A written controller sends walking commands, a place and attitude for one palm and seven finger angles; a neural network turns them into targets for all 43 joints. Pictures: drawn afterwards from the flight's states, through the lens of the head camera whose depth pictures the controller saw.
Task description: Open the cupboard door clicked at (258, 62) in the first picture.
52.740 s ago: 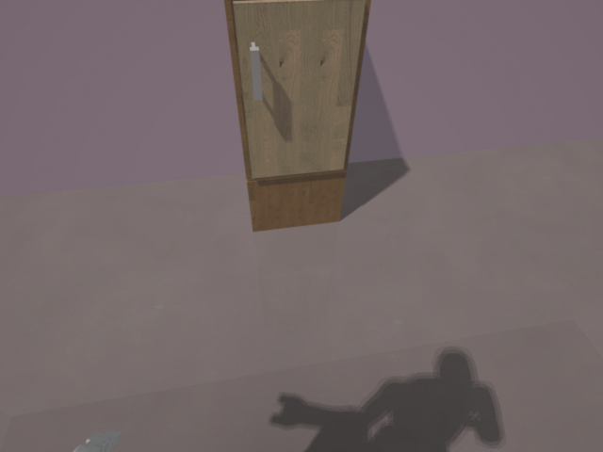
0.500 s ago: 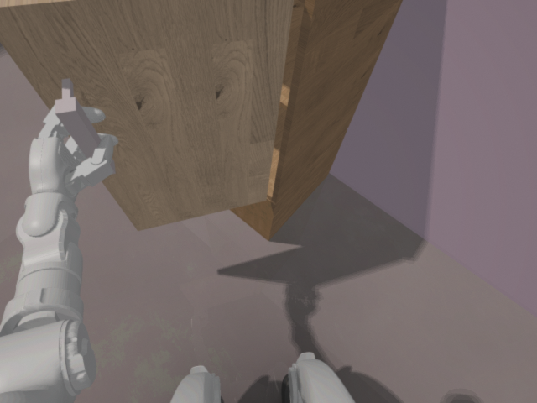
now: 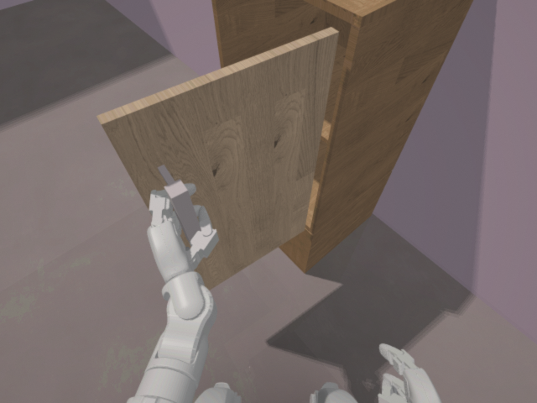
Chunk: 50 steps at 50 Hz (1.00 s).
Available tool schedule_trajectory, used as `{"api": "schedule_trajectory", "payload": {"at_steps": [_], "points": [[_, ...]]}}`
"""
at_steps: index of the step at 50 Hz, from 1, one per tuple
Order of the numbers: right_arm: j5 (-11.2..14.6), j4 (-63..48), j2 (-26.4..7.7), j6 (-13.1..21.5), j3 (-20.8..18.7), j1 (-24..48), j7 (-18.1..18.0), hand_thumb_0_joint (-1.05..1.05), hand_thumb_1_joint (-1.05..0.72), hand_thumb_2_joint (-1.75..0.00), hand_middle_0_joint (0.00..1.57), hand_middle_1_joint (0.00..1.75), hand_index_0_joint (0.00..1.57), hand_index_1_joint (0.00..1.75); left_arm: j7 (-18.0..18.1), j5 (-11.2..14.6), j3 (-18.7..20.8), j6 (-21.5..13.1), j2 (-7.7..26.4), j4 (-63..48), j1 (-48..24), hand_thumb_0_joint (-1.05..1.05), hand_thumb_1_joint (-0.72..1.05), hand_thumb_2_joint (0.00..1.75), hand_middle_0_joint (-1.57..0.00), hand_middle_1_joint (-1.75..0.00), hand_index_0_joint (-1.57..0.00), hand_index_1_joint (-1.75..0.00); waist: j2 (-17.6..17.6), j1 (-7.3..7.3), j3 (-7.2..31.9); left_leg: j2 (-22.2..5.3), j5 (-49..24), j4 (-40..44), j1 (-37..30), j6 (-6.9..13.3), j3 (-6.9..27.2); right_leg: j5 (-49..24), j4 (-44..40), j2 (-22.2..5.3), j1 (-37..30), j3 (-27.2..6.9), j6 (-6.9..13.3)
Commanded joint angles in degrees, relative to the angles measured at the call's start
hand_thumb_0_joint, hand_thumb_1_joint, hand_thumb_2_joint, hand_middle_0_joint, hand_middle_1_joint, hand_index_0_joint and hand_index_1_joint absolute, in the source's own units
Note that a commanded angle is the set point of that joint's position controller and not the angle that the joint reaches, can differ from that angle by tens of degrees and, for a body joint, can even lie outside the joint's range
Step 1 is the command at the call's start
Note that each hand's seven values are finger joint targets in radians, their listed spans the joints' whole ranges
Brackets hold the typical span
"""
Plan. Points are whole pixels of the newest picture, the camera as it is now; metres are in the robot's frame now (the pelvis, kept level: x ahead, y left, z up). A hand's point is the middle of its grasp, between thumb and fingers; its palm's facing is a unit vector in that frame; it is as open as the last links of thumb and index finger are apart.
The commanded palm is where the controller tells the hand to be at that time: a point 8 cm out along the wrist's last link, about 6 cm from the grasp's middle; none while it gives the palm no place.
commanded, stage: pull the door open along its arc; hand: left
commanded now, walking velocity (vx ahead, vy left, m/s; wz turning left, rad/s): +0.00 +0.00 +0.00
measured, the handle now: (180, 207) +0.39 +0.16 +0.05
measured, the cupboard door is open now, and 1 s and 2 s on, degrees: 84 96 100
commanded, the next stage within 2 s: open thumb and fingers to let go in 0.20 s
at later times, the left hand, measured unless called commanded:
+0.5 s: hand (241, 254) +0.32 +0.06 +0.05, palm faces +0.45 -0.89 -0.03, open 6.7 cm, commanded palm +0.26 +0.10 +0.05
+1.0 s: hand (236, 259) +0.31 +0.07 +0.05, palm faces +0.41 -0.91 -0.02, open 14.4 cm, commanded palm +0.26 +0.10 +0.05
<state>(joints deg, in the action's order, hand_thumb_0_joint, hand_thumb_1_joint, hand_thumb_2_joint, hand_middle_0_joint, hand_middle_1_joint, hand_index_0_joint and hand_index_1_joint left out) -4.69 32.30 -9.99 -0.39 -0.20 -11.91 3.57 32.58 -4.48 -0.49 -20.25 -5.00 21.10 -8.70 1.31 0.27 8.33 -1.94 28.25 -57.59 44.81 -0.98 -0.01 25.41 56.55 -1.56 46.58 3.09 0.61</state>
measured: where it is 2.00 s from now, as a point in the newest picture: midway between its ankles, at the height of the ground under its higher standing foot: outside the picture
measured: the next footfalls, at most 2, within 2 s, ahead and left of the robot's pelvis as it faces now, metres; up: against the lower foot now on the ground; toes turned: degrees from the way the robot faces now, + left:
none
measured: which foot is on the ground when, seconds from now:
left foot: down 0.00-1.00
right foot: down 0.00-1.00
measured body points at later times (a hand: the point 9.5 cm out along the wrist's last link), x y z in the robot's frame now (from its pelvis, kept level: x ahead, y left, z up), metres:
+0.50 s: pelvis +0.00 -0.03 +0.00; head +0.05 -0.05 +0.45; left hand +0.29 +0.10 +0.05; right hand +0.18 -0.24 -0.11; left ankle -0.01 +0.13 -0.67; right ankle +0.02 -0.12 -0.67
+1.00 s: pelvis -0.01 -0.01 +0.00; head +0.05 -0.02 +0.45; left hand +0.28 +0.11 +0.05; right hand +0.17 -0.23 -0.11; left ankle -0.01 +0.13 -0.67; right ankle +0.02 -0.12 -0.67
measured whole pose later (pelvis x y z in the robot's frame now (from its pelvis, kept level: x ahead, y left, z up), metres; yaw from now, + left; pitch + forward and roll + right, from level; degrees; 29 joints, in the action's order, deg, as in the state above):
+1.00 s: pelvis -0.01 -0.01 +0.00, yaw +1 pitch +13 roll +0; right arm -5.1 34.6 -9.9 1.6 -0.5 -10.8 0.6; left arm 35.7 -7.1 -10.4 -17.2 -6.7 15.6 -0.9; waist 1.2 0.2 7.6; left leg -1.7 27.8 -57.7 43.0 -2.1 1.7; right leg 26.0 57.5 -1.8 44.5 4.7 1.8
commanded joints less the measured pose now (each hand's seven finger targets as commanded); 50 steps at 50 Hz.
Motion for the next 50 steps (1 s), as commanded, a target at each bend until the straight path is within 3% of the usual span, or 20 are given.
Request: {"api": "schedule_trajectory", "payload": {"at_steps": [1,2,3,6,7,11,13,15,18,20,24,30,35,37,38,41,43,46,49,50], "points": [[-0.2,-6.7,-6.7,2.2,-3.2,0.2,-1.6,0.00,-0.90,-0.90,0.20,0.30,0.20,0.30,1.2,-3.0,-7.8,-3.1,-3.2,-15.4,-9.0,0.00,0.90,0.90,-0.40,-1.35,-0.40,-1.35,-4.7,1.79,17.2,1.7,-17.2,7.6,-8.5,1.0,-0.7,-18.9,-7.6,1.5,-16.3,0.5,0.9],[-0.3,-6.8,-6.6,2.4,-3.0,0.8,-1.7,0.00,-0.90,-0.90,0.20,0.30,0.20,0.30,1.3,-3.1,-8.7,-3.1,-3.7,-16.8,-8.6,0.00,0.90,0.90,-0.40,-1.35,-0.40,-1.35,-3.6,1.58,17.0,1.8,-16.4,7.7,-8.5,0.9,-0.7,-18.0,-7.8,1.3,-16.3,0.4,1.0],[-0.2,-7.0,-6.4,2.6,-2.8,1.1,-1.9,0.00,-0.90,-0.90,0.20,0.30,0.20,0.30,1.5,-3.1,-9.8,-2.6,-4.8,-16.2,-6.8,0.00,0.90,0.90,-0.40,-1.35,-0.40,-1.35,-5.7,1.87,15.6,1.8,-15.9,7.8,-8.0,1.1,-0.4,-17.5,-8.4,1.4,-16.4,0.5,1.0],[-0.5,-7.1,-5.7,3.3,-2.5,2.6,-2.0,0.00,-0.90,-0.90,0.20,0.30,0.20,0.30,2.1,-4.0,-12.3,-2.1,-6.8,-17.8,-4.2,0.00,0.90,0.90,-0.40,-1.35,-0.40,-1.35,-3.8,1.47,15.2,2.1,-14.9,7.5,-8.1,1.1,-0.6,-16.2,-8.6,1.0,-15.8,0.1,1.1],[-0.6,-7.0,-5.6,3.6,-2.5,2.5,-2.1,0.00,-0.90,-0.90,0.20,0.30,0.20,0.30,2.3,-4.7,-12.5,-1.9,-6.5,-17.9,-2.5,0.00,0.90,0.90,-0.40,-1.35,-0.40,-1.35,-5.1,1.37,15.0,2.1,-14.9,7.4,-7.9,1.1,-0.5,-16.3,-8.7,0.9,-16.3,0.0,1.1],[-0.4,-8.2,-4.7,4.4,-1.9,4.0,-2.0,0.00,-0.90,-0.90,0.20,0.30,0.20,0.30,2.1,-4.5,-14.5,-0.3,-8.2,-21.5,6.5,0.00,0.90,0.90,-0.40,-1.35,-0.40,-1.35,-3.9,0.01,15.0,2.6,-15.4,7.6,-8.2,1.1,-0.8,-17.8,-9.5,0.7,-18.7,-0.3,1.3],[-0.3,-7.5,-5.0,4.4,-1.7,4.4,-2.6,0.00,-0.90,-0.90,0.20,0.30,0.20,0.30,2.7,-4.1,-12.5,0.3,-6.1,-20.4,2.7,0.00,0.90,0.90,-0.40,-1.35,-0.40,-1.35,-6.4,0.76,12.8,2.8,-13.3,7.0,-6.7,1.1,-0.4,-15.7,-10.9,0.2,-17.8,-1.6,0.7],[-0.4,-6.3,-4.9,4.2,-1.4,5.4,-3.4,0.00,-0.90,-0.90,0.20,0.30,0.20,0.30,3.9,-3.6,-9.6,0.4,-3.4,-19.2,-5.0,0.00,0.90,0.90,-0.40,-1.35,-0.40,-1.35,-6.1,1.58,10.4,3.1,-10.2,6.4,-5.0,1.1,0.0,-10.7,-12.2,-0.6,-15.8,-3.3,0.4],[-0.5,-5.7,-4.5,4.2,-1.2,6.5,-4.1,0.00,-0.90,-0.90,0.20,0.30,0.20,0.30,4.5,-3.0,-6.6,0.0,-1.8,-16.7,-5.0,0.00,0.69,0.81,-0.38,-1.33,-0.38,-1.33,-8.4,0.71,10.4,3.5,-8.2,5.7,-3.3,1.0,0.1,-6.4,-14.3,-1.4,-16.3,-5.9,-0.1],[-0.7,-5.6,-4.2,4.3,-1.4,6.3,-4.2,0.00,-0.90,-0.90,0.20,0.30,0.20,0.30,4.1,-2.8,-7.7,-0.3,-3.5,-16.0,-4.7,0.00,0.55,0.75,-0.38,-1.31,-0.38,-1.31,-7.8,0.59,12.4,3.6,-9.0,5.7,-3.7,1.0,-0.1,-8.7,-13.7,-1.6,-17.5,-6.1,-0.2],[-0.8,-5.4,-4.4,4.0,-1.9,5.1,-4.2,0.00,-0.90,-0.90,0.20,0.30,0.20,0.30,2.9,-2.6,-7.1,-1.0,-2.6,-16.9,-3.1,0.00,0.27,0.63,-0.35,-1.28,-0.35,-1.28,-7.5,0.36,16.6,3.4,-12.2,5.4,-3.9,0.9,-0.3,-17.8,-11.7,-2.0,-21.1,-6.1,-0.7],[-0.6,-5.4,-4.7,3.7,-2.2,4.5,-4.0,0.00,-0.90,-0.90,0.20,0.30,0.20,0.30,1.5,-2.2,-7.8,-1.8,-3.1,-17.5,-2.8,0.00,-0.15,0.45,-0.32,-1.24,-0.32,-1.24,-8.4,0.82,15.3,3.2,-12.5,5.6,-4.1,0.9,-0.1,-18.6,-11.2,-1.8,-20.4,-5.2,-0.6],[-0.7,-5.9,-4.9,4.2,-2.5,4.1,-3.6,0.00,-0.90,-0.90,0.20,0.30,0.20,0.30,1.7,-3.0,-10.1,-2.3,-5.1,-18.8,-1.5,0.00,-0.50,0.30,-0.30,-1.20,-0.30,-1.20,-6.1,0.71,15.9,3.0,-14.3,5.5,-5.9,1.0,-0.3,-18.7,-9.5,-0.8,-18.1,-3.1,0.2],[-0.6,-5.8,-5.0,4.3,-2.5,4.0,-3.5,0.00,-0.90,-0.90,0.20,0.30,0.20,0.30,2.0,-3.3,-10.4,-2.1,-5.1,-18.6,-2.7,0.00,-0.50,0.30,-0.30,-1.20,-0.30,-1.20,-6.2,0.99,14.8,2.9,-13.9,5.7,-6.0,1.0,-0.2,-16.9,-9.4,-0.5,-17.0,-2.3,0.4],[-0.5,-5.9,-5.1,4.4,-2.4,4.0,-3.6,0.00,-0.90,-0.90,0.20,0.30,0.20,0.30,2.0,-3.4,-10.7,-1.9,-5.4,-17.8,-2.1,0.00,-0.50,0.30,-0.29,-1.15,-0.29,-1.15,-7.8,1.11,14.3,2.8,-13.4,5.6,-5.5,1.1,0.0,-15.9,-9.7,-0.4,-16.7,-2.3,0.4],[-0.5,-6.2,-5.0,4.6,-2.5,4.2,-3.5,0.00,-0.90,-0.90,0.20,0.30,0.20,0.30,2.5,-3.3,-10.7,-1.6,-5.5,-19.0,-1.9,0.00,-0.50,0.30,-0.27,-1.00,-0.27,-1.00,-6.2,0.63,15.8,3.0,-13.6,5.7,-5.9,1.0,-0.2,-15.6,-9.2,-0.3,-17.0,-2.1,0.6],[-0.4,-6.2,-5.2,4.6,-2.3,4.1,-3.6,0.00,-0.90,-0.90,0.20,0.30,0.20,0.30,2.6,-3.5,-10.6,-1.0,-5.4,-17.8,-1.9,0.00,-0.50,0.30,-0.25,-0.90,-0.25,-0.90,-7.3,0.71,14.5,2.8,-13.3,6.0,-5.7,1.0,0.1,-14.4,-9.4,0.0,-16.3,-1.6,0.8],[-0.4,-6.1,-5.1,4.6,-2.2,4.8,-3.7,0.00,-0.90,-0.90,0.20,0.30,0.20,0.30,3.3,-3.5,-10.5,-0.7,-5.4,-17.9,-4.9,0.00,-0.50,0.30,-0.22,-0.75,-0.22,-0.75,-5.5,0.95,13.6,2.8,-11.7,6.2,-5.6,1.0,0.1,-11.3,-9.5,0.0,-14.9,-1.5,0.9],[-0.5,-6.3,-5.0,4.5,-2.2,4.7,-3.6,0.00,-0.90,-0.90,0.20,0.30,0.20,0.30,3.9,-4.1,-10.7,-0.3,-5.9,-18.5,-4.1,0.00,-0.50,0.30,-0.20,-0.60,-0.20,-0.60,-4.1,0.23,15.6,2.7,-13.3,6.4,-6.6,0.9,0.1,-12.6,-8.3,0.5,-15.1,-0.6,1.3],[-0.5,-6.2,-5.0,4.6,-2.1,4.8,-3.5,0.00,-0.90,-0.90,0.20,0.30,0.20,0.30,4.1,-4.2,-11.6,0.0,-6.7,-18.3,-4.8,0.00,-0.50,0.30,-0.19,-0.55,-0.19,-0.55,-3.5,0.59,15.4,2.6,-13.6,6.4,-7.0,0.8,0.1,-12.9,-8.0,0.6,-14.5,-0.2,1.4]]}}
